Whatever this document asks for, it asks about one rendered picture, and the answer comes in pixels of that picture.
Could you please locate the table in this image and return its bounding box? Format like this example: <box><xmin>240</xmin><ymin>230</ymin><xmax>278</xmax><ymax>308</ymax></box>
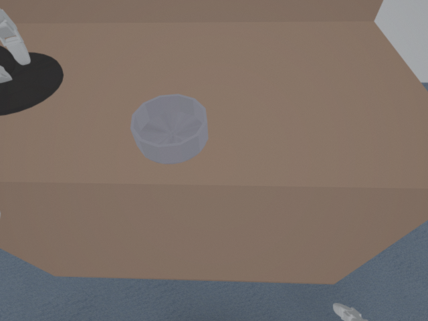
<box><xmin>0</xmin><ymin>0</ymin><xmax>428</xmax><ymax>284</ymax></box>

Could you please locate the knob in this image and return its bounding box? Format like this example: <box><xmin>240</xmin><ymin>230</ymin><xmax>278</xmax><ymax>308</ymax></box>
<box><xmin>0</xmin><ymin>46</ymin><xmax>15</xmax><ymax>74</ymax></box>

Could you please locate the robot right hand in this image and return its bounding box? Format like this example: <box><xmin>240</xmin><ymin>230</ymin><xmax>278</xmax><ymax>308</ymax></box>
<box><xmin>333</xmin><ymin>303</ymin><xmax>368</xmax><ymax>321</ymax></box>

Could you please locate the robot left hand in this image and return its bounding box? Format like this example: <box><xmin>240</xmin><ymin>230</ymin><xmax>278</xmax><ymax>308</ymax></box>
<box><xmin>0</xmin><ymin>8</ymin><xmax>31</xmax><ymax>83</ymax></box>

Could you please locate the lid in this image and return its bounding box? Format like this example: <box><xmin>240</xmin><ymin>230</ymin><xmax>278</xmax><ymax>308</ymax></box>
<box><xmin>0</xmin><ymin>52</ymin><xmax>64</xmax><ymax>116</ymax></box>

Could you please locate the pot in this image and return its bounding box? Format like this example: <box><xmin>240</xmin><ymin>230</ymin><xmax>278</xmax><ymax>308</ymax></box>
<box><xmin>130</xmin><ymin>94</ymin><xmax>208</xmax><ymax>164</ymax></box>

